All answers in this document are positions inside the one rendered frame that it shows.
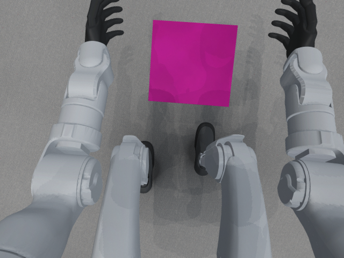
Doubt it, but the left robot hand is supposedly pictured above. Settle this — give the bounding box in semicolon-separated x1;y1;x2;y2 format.
85;0;124;47

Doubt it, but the left robot foot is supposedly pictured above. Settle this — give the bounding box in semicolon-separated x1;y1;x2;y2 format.
140;141;154;194

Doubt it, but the robot right upper arm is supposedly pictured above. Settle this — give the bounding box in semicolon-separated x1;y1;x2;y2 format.
277;159;344;258

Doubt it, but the robot left forearm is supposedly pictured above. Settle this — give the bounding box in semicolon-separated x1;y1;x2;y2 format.
31;41;114;197

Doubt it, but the right robot foot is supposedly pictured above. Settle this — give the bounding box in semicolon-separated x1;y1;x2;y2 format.
194;123;215;176

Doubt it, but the carton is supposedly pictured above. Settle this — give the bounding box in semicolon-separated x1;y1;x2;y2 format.
148;20;238;107

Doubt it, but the right robot hand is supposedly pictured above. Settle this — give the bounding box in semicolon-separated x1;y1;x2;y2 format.
268;0;318;58

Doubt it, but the robot right forearm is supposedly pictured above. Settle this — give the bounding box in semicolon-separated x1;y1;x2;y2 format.
280;47;344;165

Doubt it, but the robot left upper arm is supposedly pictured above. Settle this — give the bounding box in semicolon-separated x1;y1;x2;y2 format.
0;153;103;258

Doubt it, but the robot foot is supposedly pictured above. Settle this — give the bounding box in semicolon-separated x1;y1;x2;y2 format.
140;141;154;194
194;123;215;176

